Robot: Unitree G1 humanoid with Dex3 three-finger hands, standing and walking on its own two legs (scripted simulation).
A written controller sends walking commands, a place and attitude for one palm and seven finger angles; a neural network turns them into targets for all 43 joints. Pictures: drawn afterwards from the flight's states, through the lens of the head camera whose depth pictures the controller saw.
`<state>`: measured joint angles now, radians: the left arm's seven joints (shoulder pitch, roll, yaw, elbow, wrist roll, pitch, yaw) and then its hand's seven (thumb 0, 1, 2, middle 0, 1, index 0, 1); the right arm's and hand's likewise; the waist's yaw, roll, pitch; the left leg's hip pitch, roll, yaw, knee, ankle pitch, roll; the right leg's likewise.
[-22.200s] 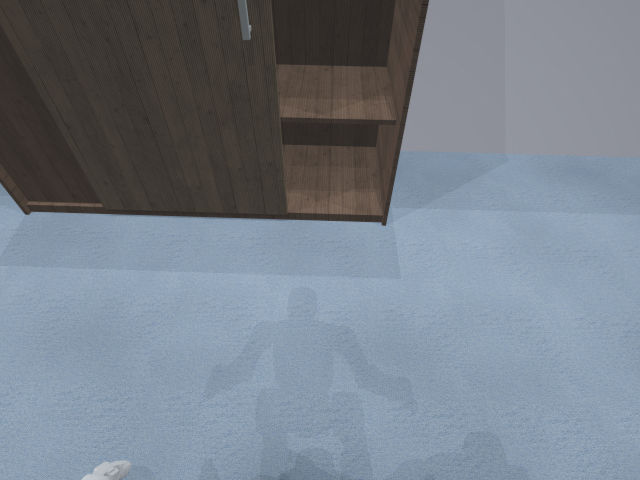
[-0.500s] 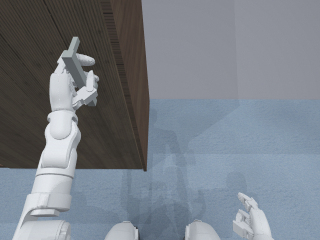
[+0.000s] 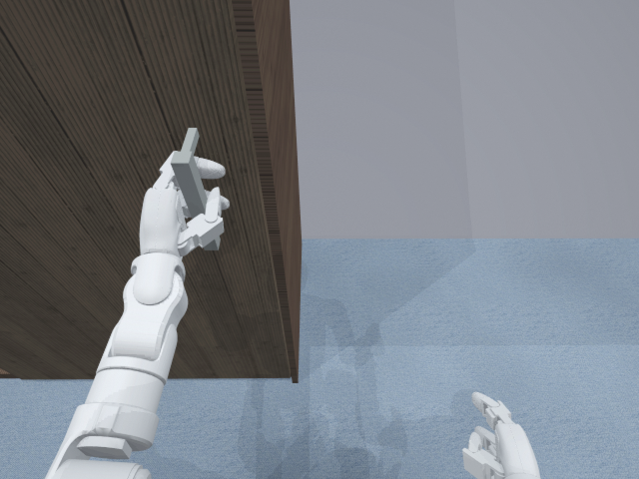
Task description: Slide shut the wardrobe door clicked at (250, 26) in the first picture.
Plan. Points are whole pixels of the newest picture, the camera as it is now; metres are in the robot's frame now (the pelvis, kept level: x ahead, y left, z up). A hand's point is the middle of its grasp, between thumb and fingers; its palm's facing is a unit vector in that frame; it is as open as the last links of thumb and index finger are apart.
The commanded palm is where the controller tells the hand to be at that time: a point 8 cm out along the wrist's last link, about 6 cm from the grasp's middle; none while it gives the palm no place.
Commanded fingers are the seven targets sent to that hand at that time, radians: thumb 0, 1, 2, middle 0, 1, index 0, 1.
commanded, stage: stop walking and hold the door there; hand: left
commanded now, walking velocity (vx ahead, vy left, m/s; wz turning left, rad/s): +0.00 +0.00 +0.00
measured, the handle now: (202, 193) +0.42 +0.19 +0.11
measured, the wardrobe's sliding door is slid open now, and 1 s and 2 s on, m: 0.00 0.00 0.00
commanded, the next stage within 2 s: loosen the grip on the handle in 0.14 s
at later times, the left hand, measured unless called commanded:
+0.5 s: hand (212, 221) +0.37 +0.16 +0.12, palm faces +0.19 -0.98 -0.11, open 9.0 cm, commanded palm +0.34 +0.20 +0.12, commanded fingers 0.00 -0.55 0.20 -0.40 -1.33 -0.40 -1.33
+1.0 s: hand (212, 218) +0.38 +0.16 +0.11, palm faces +0.15 -0.98 -0.10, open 14.5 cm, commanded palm +0.35 +0.22 +0.12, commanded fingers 0.00 -0.55 0.20 -0.25 -1.15 -0.25 -1.15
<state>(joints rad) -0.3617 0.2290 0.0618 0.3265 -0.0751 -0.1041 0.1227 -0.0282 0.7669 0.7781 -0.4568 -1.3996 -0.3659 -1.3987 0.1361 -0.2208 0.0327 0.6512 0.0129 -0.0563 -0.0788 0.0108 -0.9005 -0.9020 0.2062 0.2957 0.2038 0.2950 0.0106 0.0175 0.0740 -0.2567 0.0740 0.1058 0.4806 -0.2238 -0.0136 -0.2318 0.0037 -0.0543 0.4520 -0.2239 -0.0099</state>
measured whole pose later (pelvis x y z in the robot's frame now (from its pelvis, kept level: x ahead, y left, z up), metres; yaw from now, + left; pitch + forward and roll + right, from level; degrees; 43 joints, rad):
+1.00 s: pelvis +0.00 +0.01 -0.01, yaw +0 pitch +2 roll +0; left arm -0.37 0.19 0.10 0.44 -0.06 -0.13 0.09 -0.01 -0.55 0.20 -0.35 -1.21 -0.29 -1.18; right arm 0.26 -0.23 0.02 0.70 0.03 -0.14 -0.05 0.01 -0.90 -0.90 0.21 0.30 0.20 0.30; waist -0.01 0.01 -0.03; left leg -0.32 0.04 0.09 0.55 -0.26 0.01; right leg -0.31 -0.02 -0.04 0.55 -0.27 0.00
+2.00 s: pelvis +0.01 +0.01 -0.01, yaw +1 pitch +0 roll -1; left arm 0.01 0.27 0.21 0.09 -0.16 -0.11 -0.06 -0.02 -0.55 0.20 -0.26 -1.15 -0.25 -1.15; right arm 0.21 -0.24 0.03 0.66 0.04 -0.17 -0.07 0.01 -0.90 -0.90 0.21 0.30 0.20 0.29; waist 0.04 0.04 -0.05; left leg -0.30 0.04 0.07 0.59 -0.29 0.00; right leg -0.27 -0.02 -0.07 0.56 -0.30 0.00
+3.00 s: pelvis +0.01 +0.01 +0.00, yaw +2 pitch -4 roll -1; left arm 0.35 0.30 0.26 -0.30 -0.13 -0.06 0.03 -0.01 -0.33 0.31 -0.25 -1.02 -0.25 -1.02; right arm 0.20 -0.24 0.04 0.64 0.01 -0.25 -0.08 0.01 -0.90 -0.90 0.21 0.30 0.20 0.30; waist 0.06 0.05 0.00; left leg -0.19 0.04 0.05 0.52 -0.27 0.00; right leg -0.14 -0.02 -0.08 0.48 -0.27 0.00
